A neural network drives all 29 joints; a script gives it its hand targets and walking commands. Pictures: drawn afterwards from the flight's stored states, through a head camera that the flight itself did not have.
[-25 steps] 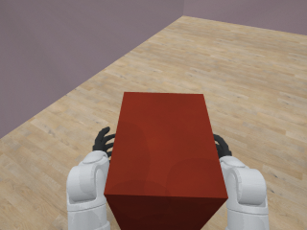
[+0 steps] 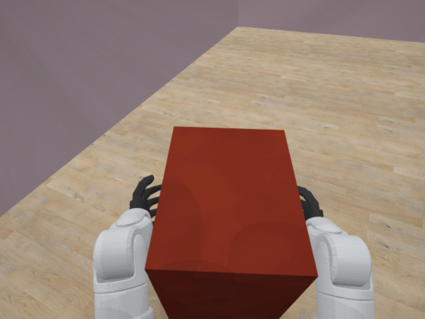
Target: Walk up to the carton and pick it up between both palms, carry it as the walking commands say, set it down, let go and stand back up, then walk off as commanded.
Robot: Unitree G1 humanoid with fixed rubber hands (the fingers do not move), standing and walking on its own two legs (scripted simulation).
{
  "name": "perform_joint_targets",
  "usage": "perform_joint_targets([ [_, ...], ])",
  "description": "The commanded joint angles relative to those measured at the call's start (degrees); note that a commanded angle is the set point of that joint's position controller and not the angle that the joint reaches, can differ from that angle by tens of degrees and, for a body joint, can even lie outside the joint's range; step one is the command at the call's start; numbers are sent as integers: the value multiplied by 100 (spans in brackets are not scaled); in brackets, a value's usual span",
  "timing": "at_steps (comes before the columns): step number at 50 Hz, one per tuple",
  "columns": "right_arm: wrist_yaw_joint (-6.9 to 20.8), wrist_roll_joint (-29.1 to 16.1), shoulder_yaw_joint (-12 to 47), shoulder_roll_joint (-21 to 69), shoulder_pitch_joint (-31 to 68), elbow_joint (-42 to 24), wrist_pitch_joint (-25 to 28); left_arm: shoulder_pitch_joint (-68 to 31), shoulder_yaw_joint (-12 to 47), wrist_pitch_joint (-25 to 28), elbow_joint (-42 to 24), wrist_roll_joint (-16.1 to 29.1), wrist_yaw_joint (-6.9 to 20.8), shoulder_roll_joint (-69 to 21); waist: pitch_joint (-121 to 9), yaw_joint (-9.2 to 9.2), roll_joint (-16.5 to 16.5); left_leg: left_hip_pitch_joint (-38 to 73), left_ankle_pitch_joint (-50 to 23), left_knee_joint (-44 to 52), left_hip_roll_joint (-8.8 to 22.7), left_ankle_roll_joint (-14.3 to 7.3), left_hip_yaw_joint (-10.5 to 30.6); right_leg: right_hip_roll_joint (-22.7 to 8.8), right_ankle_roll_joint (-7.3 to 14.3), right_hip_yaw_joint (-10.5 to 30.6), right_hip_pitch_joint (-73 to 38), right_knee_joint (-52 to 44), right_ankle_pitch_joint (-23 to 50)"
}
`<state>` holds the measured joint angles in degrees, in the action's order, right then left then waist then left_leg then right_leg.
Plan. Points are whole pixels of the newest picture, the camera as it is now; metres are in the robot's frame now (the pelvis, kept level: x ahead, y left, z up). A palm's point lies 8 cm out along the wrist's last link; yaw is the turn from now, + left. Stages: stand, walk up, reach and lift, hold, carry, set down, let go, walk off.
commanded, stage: carry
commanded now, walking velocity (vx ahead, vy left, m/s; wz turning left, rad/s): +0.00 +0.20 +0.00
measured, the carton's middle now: (224, 230) +0.30 +0.00 +0.05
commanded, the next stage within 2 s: none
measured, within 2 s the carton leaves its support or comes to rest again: neither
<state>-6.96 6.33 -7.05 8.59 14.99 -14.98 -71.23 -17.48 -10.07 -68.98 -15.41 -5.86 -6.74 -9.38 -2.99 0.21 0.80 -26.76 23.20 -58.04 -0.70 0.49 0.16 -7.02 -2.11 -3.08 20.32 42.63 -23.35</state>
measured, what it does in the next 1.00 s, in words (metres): steps to the left: left foot, then right foot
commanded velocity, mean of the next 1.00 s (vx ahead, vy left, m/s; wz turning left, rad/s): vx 0.00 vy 0.15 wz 0.00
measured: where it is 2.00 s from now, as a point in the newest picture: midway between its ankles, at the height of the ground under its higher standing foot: outside the picture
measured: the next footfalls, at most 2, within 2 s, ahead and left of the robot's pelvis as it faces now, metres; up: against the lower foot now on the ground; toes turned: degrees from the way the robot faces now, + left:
left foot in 0.10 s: +0.05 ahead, +0.16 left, +0.00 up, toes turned +3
right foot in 0.44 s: -0.03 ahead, +0.02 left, +0.00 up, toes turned -8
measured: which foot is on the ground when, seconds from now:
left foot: up 0.00-0.08, down 0.10-0.46, up 0.48-0.72, down 0.74-1.00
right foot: down 0.00-0.10, up 0.12-0.42, down 0.44-0.74, up 0.76-1.00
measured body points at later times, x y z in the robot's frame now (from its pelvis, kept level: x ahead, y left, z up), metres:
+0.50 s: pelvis -0.04 +0.12 +0.00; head -0.02 +0.11 +0.45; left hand +0.28 +0.25 +0.09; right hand +0.24 -0.04 +0.07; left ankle -0.01 +0.17 -0.71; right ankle -0.07 +0.02 -0.72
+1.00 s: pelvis -0.06 +0.26 +0.00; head -0.04 +0.26 +0.45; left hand +0.25 +0.40 +0.08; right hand +0.23 +0.11 +0.07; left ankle -0.03 +0.32 -0.72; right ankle -0.09 +0.15 -0.69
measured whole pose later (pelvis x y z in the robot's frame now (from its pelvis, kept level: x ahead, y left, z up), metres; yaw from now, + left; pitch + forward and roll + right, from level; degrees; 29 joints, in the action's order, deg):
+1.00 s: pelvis -0.06 +0.26 +0.00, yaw -5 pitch +3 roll -1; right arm -7.2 6.3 -6.3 8.8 15.4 -15.5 -70.4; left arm -16.1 -10.0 -67.8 -17.3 -5.0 -6.9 -9.0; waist -0.2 1.1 0.6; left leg -24.8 18.6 -40.3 -0.8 -5.3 -6.7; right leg -0.7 -5.5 -3.4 26.2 53.7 -32.4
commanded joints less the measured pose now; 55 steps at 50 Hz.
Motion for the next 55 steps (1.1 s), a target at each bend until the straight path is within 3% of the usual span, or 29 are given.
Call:
perform_joint_targets([
  [1, 1384, -2428, 4059, 5271, 3318, -362, 135, -2602, 4301, -153, 98, 2319, 1543, -4997, -1507, 24, -2054, 17, 647, 1969, 37, 152, -582, -1243, 714, 861, -1271, -1285, 4952],
  [3, 1370, -2418, 4138, 5342, 3315, -493, 160, -2462, 4280, -142, 97, 2311, 1525, -5098, -2164, -84, -1744, 1275, -831, 3490, 68, -20, -507, -861, 150, 316, -1271, -227, 4688],
  [4, 1376, -2394, 4183, 5448, 3302, -586, 199, -2465, 4304, -113, -21, 2331, 1524, -5144, -2671, -83, -938, 2257, -3083, 3104, 601, -192, 233, -509, -226, 73, -598, 612, 3370],
  [5, 1384, -2452, 4206, 5473, 3364, -751, 267, -2605, 4391, -73, -262, 2402, 1533, -5225, -2715, -7, 803, 3249, -7163, 2482, 1742, -640, 1436, 118, -477, -403, 953, 1360, -282],
  [6, 1374, -2491, 4176, 5482, 3330, -825, 309, -2833, 4457, -57, -392, 2457, 1550, -5262, -2690, -35, 1321, 3478, -8065, 2306, 1897, -1013, 1304, 311, -307, -368, 1433, 1735, -2037],
  [8, 1404, -2522, 4121, 5510, 3518, -939, 333, -3304, 4675, 9, -681, 2632, 1574, -5351, -2151, -87, 750, 2225, -5612, 2985, 1660, -1149, 1369, 371, -169, -320, 1187, 2214, -1775],
  [9, 1388, -2491, 4096, 5521, 3591, -1109, 367, -3457, 4764, 43, -845, 2742, 1565, -5477, -2087, -87, 755, 2400, -5220, 2906, 1502, -1156, 1274, 361, -123, -318, 1352, 2053, -1549],
  [13, 1398, -2524, 3931, 5431, 3278, -1089, 369, -3367, 4865, 45, -1132, 2719, 1447, -5319, -2393, -67, 1116, 2486, -4105, 3125, 1461, -1284, 1239, 432, -45, -317, 1370, 1997, -1132],
  [16, 1373, -2418, 3927, 5402, 3025, -909, 332, -3230, 4789, -9, -1096, 2667, 1461, -5159, -2301, -79, 1092, 2093, -4056, 3260, 1481, -1323, 1405, 589, 78, -383, 795, 1177, -1015],
  [18, 1357, -2405, 4009, 5342, 3029, -888, 307, -2959, 4680, -50, -874, 2570, 1475, -5102, -2273, -45, 1146, 1842, -4191, 3225, 1447, -1264, 1327, 670, 185, -441, 248, 401, -788],
  [20, 1346, -2384, 4094, 5262, 3076, -746, 274, -2776, 4534, -70, -585, 2453, 1498, -5094, -2312, 80, 866, 1270, -3794, 2921, 1222, -979, 872, 506, 275, -409, -921, -1177, 445],
  [21, 1339, -2380, 4164, 5235, 3118, -729, 265, -2690, 4466, -70, -476, 2408, 1514, -5092, -2464, 125, 405, 631, -3316, 2512, 1022, -717, 597, 28, 379, 95, -1881, -1602, 1029],
  [22, 1341, -2406, 4233, 5281, 3185, -783, 258, -2615, 4419, -46, -379, 2354, 1529, -5055, -2470, 173, -726, -298, -1950, 1754, 528, -361, 142, -1111, 737, 1421, -2698, -1982, 2340],
  [23, 1358, -2435, 4198, 5242, 3326, -936, 249, -2542, 4456, -38, -320, 2390, 1537, -5103, -2193, 152, -1967, -1205, 688, 425, 64, -39, -192, -2512, 1395, 2676, -2670, -2035, 4037],
  [24, 1376, -2507, 4131, 5302, 3512, -962, 254, -2607, 4486, -43, -298, 2506, 1543, -5171, -2030, 120, -1571, -1346, 859, -701, 343, -52, 312, -2699, 1743, 2700, -2255, -1943, 4355],
  [26, 1395, -2460, 4122, 5284, 3480, -795, 244, -2443, 4439, -94, -218, 2342, 1561, -5202, -1729, 176, -718, -1320, 480, -1159, 178, -41, 293, -2036, 1647, 1871, -1862, -1790, 3902],
  [28, 1427, -2453, 4079, 5337, 3344, -545, 236, -2641, 4479, -92, -264, 2351, 1556, -5171, -1542, 123, -635, -1248, 366, -745, 301, 84, 168, -1619, 1276, 1342, -1647, -1696, 3757],
  [32, 1388, -2385, 4040, 5260, 3189, -403, 157, -2545, 4358, -148, -20, 2345, 1560, -4995, -1426, 39, -1716, -500, 786, 1138, 186, 182, -363, -1351, 965, 954, -1503, -1407, 4936],
  [34, 1373, -2401, 4081, 5247, 3149, -426, 143, -2448, 4350, -164, 43, 2322, 1537, -4985, -1629, -15, -2049, 208, 327, 2462, 32, 86, -640, -1156, 622, 615, -1483, -1016, 5046],
  [35, 1368, -2392, 4113, 5297, 3142, -457, 155, -2385, 4332, -159, 62, 2322, 1529, -5024, -1959, -93, -1896, 919, -551, 3451, -26, -3, -740, -969, 324, 281, -1479, -420, 5097],
  [36, 1372, -2359, 4159, 5362, 3141, -542, 181, -2322, 4347, -138, -4, 2316, 1526, -5094, -2619, -120, -1251, 2004, -1885, 3417, 332, -131, -87, -633, -67, 29, -1010, 529, 4138],
  [37, 1388, -2390, 4181, 5402, 3187, -634, 246, -2429, 4414, -101, -166, 2380, 1530, -5139, -2782, -68, 320, 3036, -6291, 2739, 1459, -571, 1191, -79, -424, -296, 463, 1371, 1030],
  [38, 1389, -2466, 4174, 5408, 3217, -802, 310, -2682, 4522, -76, -366, 2465, 1544, -5217, -2711, -34, 1310, 3616, -8268, 2340, 1894, -967, 1495, 353, -342, -353, 1453, 1807, -1893],
  [39, 1403, -2500, 4124, 5407, 3215, -730, 304, -2708, 4561, -69, -354, 2483, 1556, -5277, -2702, -48, 1143, 3242, -7682, 2579, 1945, -1180, 1371, 354, -257, -196, 1383, 1995, -2132],
  [41, 1392, -2488, 4104, 5483, 3408, -1037, 362, -3228, 4798, 24, -759, 2732, 1572, -5449, -2230, -89, 564, 2686, -5965, 2860, 1572, -1084, 1352, 333, -173, -245, 1338, 1960, -1595],
  [45, 1408, -2526, 3943, 5392, 3171, -1082, 380, -3198, 4918, 34, -1032, 2741, 1466, -5380, -2511, -59, 1014, 2687, -4582, 3159, 1578, -1057, 1450, 387, -110, -113, 1270, 1721, -989],
  [49, 1415, -2481, 3956, 5356, 2954, -907, 335, -3072, 4863, -8, -999, 2679, 1447, -5254, -2379, -61, 857, 2290, -4262, 3406, 1754, -998, 1758, 554, -13, -66, 645, 679, -716],
  [52, 1404, -2452, 4028, 5268, 2987, -790, 292, -2777, 4702, -53, -633, 2545, 1462, -5184, -2363, 3, 840, 2007, -4044, 3334, 1676, -829, 1523, 604, 91, -168, -214, -676, -141],
  [55, 1417, -2392, 4094, 5208, 3005, -632, 263, -2635, 4615, -52, -329, 2444, 1502, -5210, -2579, 56, 322, 1223, -3812, 3001, 1205, -375, 877, -26, 280, 430, -1898, -1613, 1455],
])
